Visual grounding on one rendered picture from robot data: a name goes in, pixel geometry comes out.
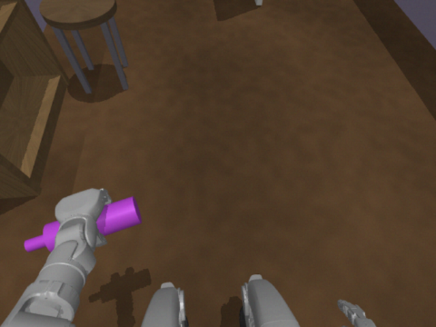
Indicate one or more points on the bookshelf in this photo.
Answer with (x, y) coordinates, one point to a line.
(32, 88)

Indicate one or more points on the stool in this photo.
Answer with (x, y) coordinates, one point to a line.
(77, 15)

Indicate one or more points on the left robot hand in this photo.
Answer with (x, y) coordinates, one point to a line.
(88, 202)

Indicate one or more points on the bottle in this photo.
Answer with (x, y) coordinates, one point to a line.
(114, 217)

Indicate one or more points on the left robot arm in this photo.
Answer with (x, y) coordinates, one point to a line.
(53, 299)

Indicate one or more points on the right robot hand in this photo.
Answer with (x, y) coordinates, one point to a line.
(355, 314)

